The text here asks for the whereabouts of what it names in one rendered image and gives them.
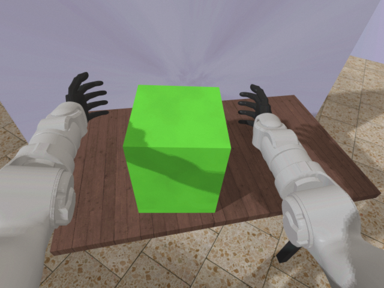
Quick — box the robot right forearm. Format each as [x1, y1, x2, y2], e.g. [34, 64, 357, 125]
[252, 113, 361, 228]

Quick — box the left robot upper arm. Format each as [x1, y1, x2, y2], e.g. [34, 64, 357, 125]
[0, 165, 76, 288]

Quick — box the right robot upper arm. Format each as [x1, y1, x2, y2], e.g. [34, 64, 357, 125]
[282, 185, 384, 288]

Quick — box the right robot hand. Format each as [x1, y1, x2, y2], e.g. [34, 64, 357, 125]
[238, 84, 272, 127]

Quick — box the robot left forearm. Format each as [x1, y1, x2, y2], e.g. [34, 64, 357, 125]
[0, 101, 88, 174]

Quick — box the carton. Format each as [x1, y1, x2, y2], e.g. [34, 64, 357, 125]
[123, 85, 231, 213]

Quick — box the left robot hand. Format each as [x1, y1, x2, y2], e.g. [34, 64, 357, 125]
[65, 72, 109, 122]

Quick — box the table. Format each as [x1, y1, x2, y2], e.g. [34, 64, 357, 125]
[50, 95, 381, 263]

